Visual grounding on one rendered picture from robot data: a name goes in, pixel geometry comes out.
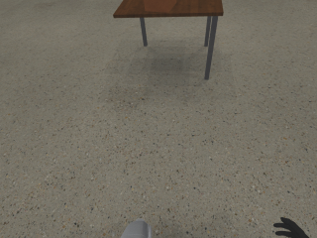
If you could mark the table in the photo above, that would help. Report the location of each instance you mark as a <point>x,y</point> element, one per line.
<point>211,9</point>

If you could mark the left robot thigh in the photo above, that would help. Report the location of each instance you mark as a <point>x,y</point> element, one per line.
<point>138,229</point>

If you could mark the carton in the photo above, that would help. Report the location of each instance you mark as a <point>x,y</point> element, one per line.
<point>163,6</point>

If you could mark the right robot hand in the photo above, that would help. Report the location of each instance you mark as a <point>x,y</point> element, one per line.
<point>296,231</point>

